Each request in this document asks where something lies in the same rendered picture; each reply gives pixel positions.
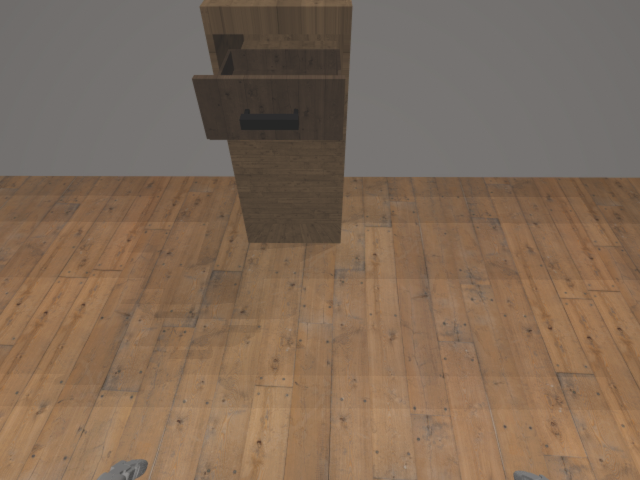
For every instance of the drawer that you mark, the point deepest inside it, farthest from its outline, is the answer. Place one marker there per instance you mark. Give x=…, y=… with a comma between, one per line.
x=274, y=81

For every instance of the cabinet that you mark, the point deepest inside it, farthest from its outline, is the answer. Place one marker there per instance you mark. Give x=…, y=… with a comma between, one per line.
x=290, y=191

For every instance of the robot left hand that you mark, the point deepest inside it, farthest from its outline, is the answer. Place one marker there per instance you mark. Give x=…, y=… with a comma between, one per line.
x=125, y=470

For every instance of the handle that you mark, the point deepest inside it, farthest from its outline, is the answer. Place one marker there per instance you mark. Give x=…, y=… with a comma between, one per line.
x=269, y=121

